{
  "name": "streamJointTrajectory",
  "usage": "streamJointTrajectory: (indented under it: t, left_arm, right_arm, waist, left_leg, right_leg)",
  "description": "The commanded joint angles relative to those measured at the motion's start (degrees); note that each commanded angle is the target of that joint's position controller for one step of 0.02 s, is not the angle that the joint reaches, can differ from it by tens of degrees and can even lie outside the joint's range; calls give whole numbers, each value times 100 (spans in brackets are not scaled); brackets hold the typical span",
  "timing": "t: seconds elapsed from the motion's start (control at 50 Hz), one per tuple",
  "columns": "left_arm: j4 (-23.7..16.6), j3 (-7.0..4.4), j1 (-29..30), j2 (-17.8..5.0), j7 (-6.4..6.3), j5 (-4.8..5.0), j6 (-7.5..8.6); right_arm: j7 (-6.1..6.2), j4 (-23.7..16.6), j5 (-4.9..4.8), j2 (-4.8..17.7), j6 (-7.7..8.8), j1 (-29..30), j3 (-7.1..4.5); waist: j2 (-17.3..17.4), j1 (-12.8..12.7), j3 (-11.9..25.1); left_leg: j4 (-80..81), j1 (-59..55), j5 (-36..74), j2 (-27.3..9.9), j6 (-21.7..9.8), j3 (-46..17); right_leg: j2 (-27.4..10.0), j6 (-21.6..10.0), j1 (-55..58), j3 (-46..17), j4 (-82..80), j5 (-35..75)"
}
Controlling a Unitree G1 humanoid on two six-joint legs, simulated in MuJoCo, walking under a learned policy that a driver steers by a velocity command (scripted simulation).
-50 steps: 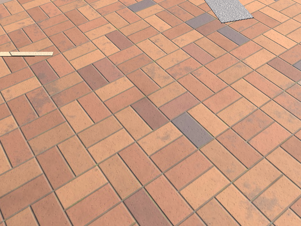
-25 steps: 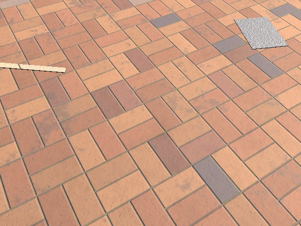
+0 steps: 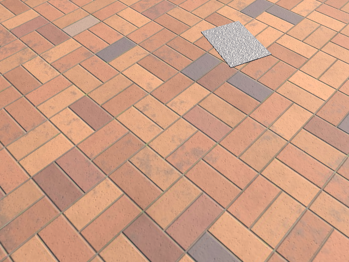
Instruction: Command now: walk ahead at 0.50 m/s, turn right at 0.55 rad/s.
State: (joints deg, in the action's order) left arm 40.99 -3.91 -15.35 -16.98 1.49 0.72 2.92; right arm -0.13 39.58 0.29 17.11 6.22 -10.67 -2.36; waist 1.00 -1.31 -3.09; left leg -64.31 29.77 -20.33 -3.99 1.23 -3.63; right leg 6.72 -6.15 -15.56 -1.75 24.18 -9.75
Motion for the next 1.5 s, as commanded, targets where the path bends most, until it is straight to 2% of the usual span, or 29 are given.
streamJointTrajectory:
  t: [0.02,0.1,0.16,0.26,0.28,0.3,0.32,0.36,0.42,0.6,0.7,0.76,0.78,0.8,0.82,0.84,0.9,0.96,1.06,1.16,1.2,1.22,1.24,1.26,1.28,1.32,1.4,1.46,1.5]
  left_arm:
    - [-440,-207,208,-840,-116,-2,102]
    - [-310,-259,-89,-985,-222,64,13]
    - [-189,-263,-417,-979,-240,101,-49]
    - [-252,-194,-277,-691,-237,44,-84]
    - [-353,-59,-339,-327,-208,-45,-67]
    - [-540,55,-1127,11,-199,122,-10]
    - [-394,-36,-1093,-587,-218,191,-11]
    - [-515,-146,-167,-897,-233,86,-71]
    - [-611,-142,-23,-595,-162,89,-111]
    - [-821,104,1092,-81,7,-12,22]
    - [-1014,38,1597,-309,98,51,158]
    - [-558,-265,-2,-867,-4,-42,179]
    - [-436,-389,-1021,-1363,-109,-144,129]
    - [-425,-371,-988,-1503,-93,-199,93]
    - [-427,-243,-816,-958,-73,-129,106]
    - [-388,-156,-503,-726,-66,-57,133]
    - [-316,-53,328,-307,-20,-140,252]
    - [-195,-121,653,-410,-90,-180,352]
    - [-27,-217,628,-705,-301,-128,198]
    - [92,-322,616,-949,-347,110,13]
    - [74,-334,716,-934,-372,188,-67]
    - [118,-286,382,-785,-352,95,-74]
    - [-59,-120,41,-293,-307,-276,-67]
    - [-87,-62,-216,-401,-241,-222,-56]
    - [-58,-146,159,-770,-206,-32,-82]
    - [-99,-137,612,-679,-301,-68,-156]
    - [-62,-129,546,-560,-369,-112,-287]
    - [-56,-81,674,-445,-384,-116,-305]
    - [-86,-84,758,-472,-344,-93,-300]
  right_arm:
    - [27,-389,70,504,-32,-91,-141]
    - [-9,-578,44,255,-15,816,-19]
    - [-70,-683,-69,416,39,1171,-75]
    - [-58,-457,-41,846,155,123,-332]
    - [-7,-409,58,1133,167,-670,-415]
    - [-34,-206,129,1594,85,-1107,-528]
    - [-68,-272,1,1085,60,-1025,-432]
    - [-29,-326,24,651,-7,-526,-292]
    - [-10,-169,63,413,7,-319,-216]
    - [-47,386,-134,838,-30,-615,-316]
    - [-37,688,-239,1087,-198,-1062,-360]
    - [5,713,-214,905,-233,-958,-266]
    - [1,509,2,415,-199,-969,-78]
    - [-6,448,-147,35,-120,-1597,26]
    - [-6,518,-285,700,-106,-1206,-151]
    - [-14,389,-321,824,-107,-842,-213]
    - [24,447,-204,562,-272,-785,-236]
    - [55,375,-164,323,-456,-795,-228]
    - [-135,-5,-81,100,-486,-51,-128]
    - [-322,-339,-44,462,-578,171,-281]
    - [-308,-248,-26,702,-580,-440,-433]
    - [-201,-157,-9,1080,-565,-875,-584]
    - [-53,-278,4,1686,-584,-868,-686]
    - [-97,-541,115,1649,-525,-716,-604]
    - [-161,-655,44,1294,-492,-488,-532]
    - [-112,-630,-129,905,-497,-33,-428]
    - [49,-763,16,900,-614,255,-430]
    - [155,-779,-35,1021,-670,193,-489]
    - [200,-824,-74,993,-712,258,-484]
  waist:
    - [-239,224,365]
    - [-489,-162,296]
    - [-594,-307,342]
    - [-760,365,736]
    - [-171,683,1517]
    - [1789,335,2186]
    - [1348,456,1865]
    - [386,543,764]
    - [588,306,320]
    - [259,476,57]
    - [413,468,-41]
    - [325,-463,979]
    - [-585,-786,1971]
    - [-1854,-408,2584]
    - [-1092,-576,1906]
    - [-1000,-463,1177]
    - [-821,75,428]
    - [-614,353,241]
    - [-538,131,276]
    - [-571,185,421]
    - [-414,542,711]
    - [188,667,1012]
    - [1721,278,1311]
    - [1551,243,2465]
    - [641,471,2329]
    - [22,262,1328]
    - [436,12,1098]
    - [444,95,1171]
    - [595,129,1161]
  left_leg:
    - [798,470,433,-143,257,69]
    - [2680,-157,2195,244,374,224]
    - [3321,-374,2447,403,317,55]
    - [3844,-1824,1738,254,-251,-55]
    - [3786,-3187,1297,-655,-601,-921]
    - [4404,-4878,-138,-1918,-1539,-3643]
    - [4729,-4722,-1516,-2022,-1517,-4285]
    - [4820,-3456,-519,-1531,-1126,-2569]
    - [5184,-2451,859,-1023,-1062,-1250]
    - [5580,-2379,2234,-843,-1236,106]
    - [5197,-2784,2540,-1113,-1122,-220]
    - [3265,-2124,3531,-618,-695,173]
    - [1304,-874,1427,-182,-405,453]
    - [-227,753,-1423,497,-209,65]
    - [-795,1282,-1230,224,-211,-353]
    - [-792,1503,-696,12,-256,-250]
    - [-314,742,315,-380,-121,-224]
    - [30,518,488,-288,101,-106]
    - [1999,50,1992,-147,91,326]
    - [2733,-182,1442,33,-276,495]
    - [3335,-1083,1550,411,-561,753]
    - [3742,-2018,3160,438,-782,458]
    - [3458,-3387,6217,-943,-1523,-1518]
    - [3935,-4132,5260,-1855,-2658,-3532]
    - [4191,-3863,4312,-1590,-2449,-3044]
    - [4359,-2776,2866,-1045,-1814,-2178]
    - [4609,-1646,2510,-572,-1547,-1735]
    - [4607,-1546,1913,-475,-1500,-1797]
    - [4841,-1318,51,-315,-1408,-1973]
  right_leg:
    - [-1478,-1179,279,-1552,-1137,1884]
    - [-991,-724,-180,-1088,-983,1210]
    - [-1169,-587,149,-1539,-715,612]
    - [-1115,-159,469,-1989,679,696]
    - [-753,49,-98,-1555,2213,-8]
    - [3,410,-2074,-805,4096,-2380]
    - [-458,493,-2812,-933,4905,-2285]
    - [-840,573,-2835,-644,5042,-1345]
    - [-1177,593,-2317,-543,4437,-840]
    - [-1158,638,-1961,-10,1637,733]
    - [-895,487,-1414,107,675,451]
    - [-838,108,1268,134,302,659]
    - [-2220,-270,2971,-1301,520,848]
    - [-3186,-991,3874,-3557,-250,-448]
    - [-2969,-836,3296,-3354,-564,-1102]
    - [-2774,-657,2652,-2503,-700,-1001]
    - [-2230,-463,1104,-1062,-1241,538]
    - [-2207,-516,617,-78,-1258,2937]
    - [-1994,-390,629,954,-1176,3134]
    - [-2326,-189,1294,1004,-357,3241]
    - [-2076,76,1205,1198,895,3556]
    - [-1625,422,763,1336,2090,2731]
    - [-850,907,-1052,1352,4037,-1727]
    - [-204,1049,-1912,59,5417,-3292]
    - [-501,941,-2156,-438,5562,-2836]
    - [-842,858,-2294,-399,4835,-2003]
    - [-716,936,-1412,-302,3563,-1440]
    - [-634,1054,-1246,-374,2860,-1149]
    - [-600,1051,-1080,-353,2432,-873]
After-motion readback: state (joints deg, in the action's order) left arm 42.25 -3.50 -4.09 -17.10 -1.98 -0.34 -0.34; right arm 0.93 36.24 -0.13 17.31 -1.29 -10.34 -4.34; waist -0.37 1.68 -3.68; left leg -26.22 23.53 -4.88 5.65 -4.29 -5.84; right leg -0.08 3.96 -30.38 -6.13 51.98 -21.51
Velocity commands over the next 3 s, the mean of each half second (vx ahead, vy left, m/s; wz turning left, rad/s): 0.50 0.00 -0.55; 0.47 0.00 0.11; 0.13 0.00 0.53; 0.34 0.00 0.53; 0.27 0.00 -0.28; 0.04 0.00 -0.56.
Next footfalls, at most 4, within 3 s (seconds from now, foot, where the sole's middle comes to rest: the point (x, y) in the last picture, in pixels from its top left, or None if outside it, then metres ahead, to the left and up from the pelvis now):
0.28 left None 0.35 0.14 -0.78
0.76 right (239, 243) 0.53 -0.19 -0.78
1.22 left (186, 185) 0.77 0.01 -0.78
1.66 right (239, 188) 0.76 -0.21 -0.78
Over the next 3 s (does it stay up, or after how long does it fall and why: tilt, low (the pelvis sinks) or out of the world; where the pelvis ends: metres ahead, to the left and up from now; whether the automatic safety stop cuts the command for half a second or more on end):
stays up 0.99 0.07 -0.01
